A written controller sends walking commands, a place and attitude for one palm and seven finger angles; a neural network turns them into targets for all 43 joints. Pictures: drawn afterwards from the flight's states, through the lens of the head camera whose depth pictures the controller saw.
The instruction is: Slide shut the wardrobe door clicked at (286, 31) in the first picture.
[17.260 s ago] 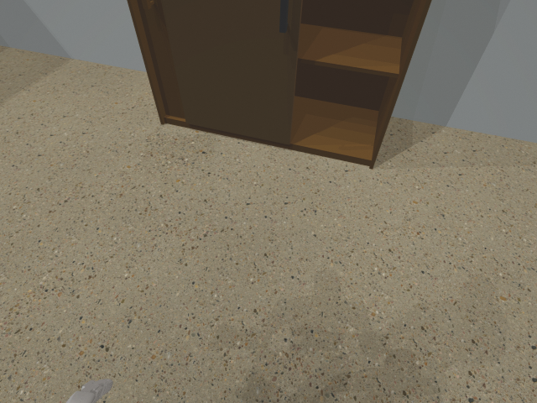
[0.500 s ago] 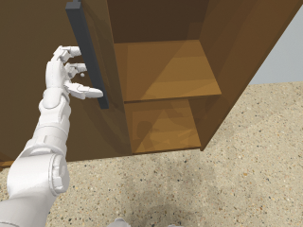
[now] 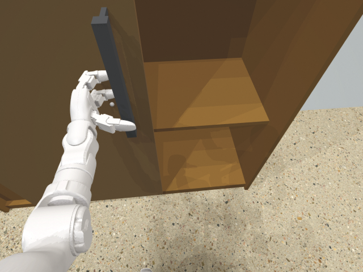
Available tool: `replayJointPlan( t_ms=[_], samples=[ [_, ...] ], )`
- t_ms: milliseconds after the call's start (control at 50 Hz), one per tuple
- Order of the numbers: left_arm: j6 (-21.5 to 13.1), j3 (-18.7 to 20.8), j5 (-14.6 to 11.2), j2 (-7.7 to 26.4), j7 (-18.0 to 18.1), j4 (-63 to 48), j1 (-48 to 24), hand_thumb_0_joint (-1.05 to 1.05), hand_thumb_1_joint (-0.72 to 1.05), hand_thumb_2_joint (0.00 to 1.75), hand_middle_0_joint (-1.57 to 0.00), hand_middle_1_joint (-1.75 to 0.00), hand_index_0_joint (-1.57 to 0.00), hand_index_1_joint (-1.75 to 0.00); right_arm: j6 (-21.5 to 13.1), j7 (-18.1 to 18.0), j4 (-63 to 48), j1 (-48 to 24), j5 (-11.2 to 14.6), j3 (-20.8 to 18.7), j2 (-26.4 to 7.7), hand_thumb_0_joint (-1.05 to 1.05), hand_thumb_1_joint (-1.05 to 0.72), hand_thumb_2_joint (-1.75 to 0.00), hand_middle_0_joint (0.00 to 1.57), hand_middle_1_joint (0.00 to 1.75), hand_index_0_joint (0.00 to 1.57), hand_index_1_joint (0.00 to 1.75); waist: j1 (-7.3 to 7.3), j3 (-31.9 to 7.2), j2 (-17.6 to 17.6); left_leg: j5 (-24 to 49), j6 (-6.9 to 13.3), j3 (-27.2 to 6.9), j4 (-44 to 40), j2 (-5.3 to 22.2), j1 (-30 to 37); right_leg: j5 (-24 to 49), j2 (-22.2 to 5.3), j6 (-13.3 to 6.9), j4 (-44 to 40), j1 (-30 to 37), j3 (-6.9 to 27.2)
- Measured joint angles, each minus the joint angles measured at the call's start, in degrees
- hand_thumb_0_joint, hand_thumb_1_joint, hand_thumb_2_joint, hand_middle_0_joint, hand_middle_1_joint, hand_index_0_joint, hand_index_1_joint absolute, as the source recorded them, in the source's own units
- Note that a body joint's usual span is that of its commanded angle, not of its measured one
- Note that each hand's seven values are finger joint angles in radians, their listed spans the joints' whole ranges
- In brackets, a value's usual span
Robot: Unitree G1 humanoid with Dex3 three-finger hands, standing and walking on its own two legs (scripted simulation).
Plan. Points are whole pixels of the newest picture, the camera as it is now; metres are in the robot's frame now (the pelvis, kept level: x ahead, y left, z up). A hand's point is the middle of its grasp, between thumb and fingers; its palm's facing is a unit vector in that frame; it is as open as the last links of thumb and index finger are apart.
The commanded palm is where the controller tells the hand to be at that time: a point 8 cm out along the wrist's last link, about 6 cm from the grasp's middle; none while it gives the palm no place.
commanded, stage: slide the fingers in behind the handle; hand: left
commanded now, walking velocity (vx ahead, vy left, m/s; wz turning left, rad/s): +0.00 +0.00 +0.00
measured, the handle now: (120, 85) +0.52 +0.13 +0.11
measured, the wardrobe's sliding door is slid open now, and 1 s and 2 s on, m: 0.47 0.47 0.47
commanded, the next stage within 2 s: grip the handle and tug to test in 1.28 s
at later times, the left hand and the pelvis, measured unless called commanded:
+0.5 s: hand (127, 103) +0.47 +0.11 +0.11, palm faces +0.05 -1.00 +0.00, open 14.1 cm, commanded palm +0.44 +0.17 +0.11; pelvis -0.01 +0.00 +0.00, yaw +1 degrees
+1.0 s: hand (128, 102) +0.46 +0.10 +0.11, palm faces +0.06 -1.00 +0.01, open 14.0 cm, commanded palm +0.43 +0.16 +0.11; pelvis +0.00 -0.01 +0.00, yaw +0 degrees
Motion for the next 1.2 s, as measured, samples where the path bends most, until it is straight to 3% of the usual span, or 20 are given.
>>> replayJointPlan(
  t_ms=[240,440,660,820,1040,1200],
  samples=[
    [0.7,-2.4,-0.1,-0.6,0.8,0.8,-1.7,-0.01,-0.51,0.3,-0.3,-1.2,-0.3,-1.2,-0.6,-0.2,0.1,-1.5,0.1,-0.1,0.0,0.01,-0.91,-0.9,0.2,0.3,0.2,0.3,0.52,0.5,-0.2,0.4,0.0,-0.6,0.1,-0.3,0.2,0.2,-0.2,0.0,0.1,0.5,-0.7],
    [-0.4,-4.0,0.8,-2.7,3.7,2.2,-3.7,-0.01,-0.51,0.3,-0.3,-1.2,-0.28,-1.19,-1.2,0.2,1.2,-0.9,-0.5,-0.4,-0.3,0.01,-0.91,-0.9,0.2,0.3,0.2,0.3,-0.05,0.8,0.1,0.6,0.1,-0.6,0.7,-0.5,-1.0,0.0,-0.4,0.1,1.1,-0.9,-0.7],
    [-1.1,-0.6,2.0,-1.1,4.6,4.6,-5.8,-0.01,-0.5,0.3,-0.3,-1.2,-0.29,-1.2,-1.0,0.3,1.1,1.1,-1.1,0.0,0.1,0.01,-0.91,-0.9,0.2,0.3,0.2,0.3,-1.5,0.9,0.1,0.5,-0.3,0.2,0.4,0.1,-1.5,0.1,0.1,-0.3,1.4,-2.1,0.2],
    [-0.2,-1.3,0.6,-1.6,3.2,1.9,-2.9,-0.01,-0.5,0.3,-0.3,-1.2,-0.3,-1.2,-0.4,0.6,1.0,2.4,-0.8,-0.5,0.0,0.01,-0.91,-0.9,0.2,0.3,0.2,0.3,-0.64,0.3,0.2,0.4,-0.5,0.0,-0.5,0.4,-0.4,0.2,0.4,-0.5,0.1,-0.8,0.1],
    [-0.4,-2.4,1.0,-3.6,4.2,-2.1,0.0,-0.01,-0.5,0.3,-0.3,-1.2,-0.3,-1.2,-0.8,0.8,0.3,-0.6,-0.8,-0.9,-0.2,0.01,-0.91,-0.9,0.2,0.3,0.2,0.3,0.13,0.2,0.1,0.3,-0.7,-0.2,-0.7,0.2,0.6,0.0,0.3,-0.7,-0.1,0.2,-0.1],
    [1.6,-3.4,0.2,-3.1,3.8,-2.3,0.3,-0.01,-0.5,0.3,-0.29,-1.2,-0.28,-1.18,-0.6,0.6,-0.5,-1.6,-0.3,-0.7,-0.1,0.01,-0.91,-0.9,0.2,0.3,0.2,0.3,0.5,-0.1,0.1,0.5,-0.7,-0.4,-1.2,0.1,1.6,0.2,0.2,-0.7,-0.7,1.4,-0.2]
  ],
)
